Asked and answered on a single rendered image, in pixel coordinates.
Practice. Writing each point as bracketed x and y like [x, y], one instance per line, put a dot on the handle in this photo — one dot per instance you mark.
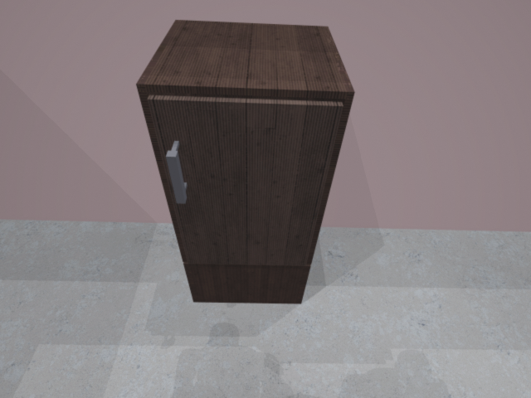
[174, 167]

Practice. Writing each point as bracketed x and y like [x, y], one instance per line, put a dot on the cupboard door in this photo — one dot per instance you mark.
[255, 170]

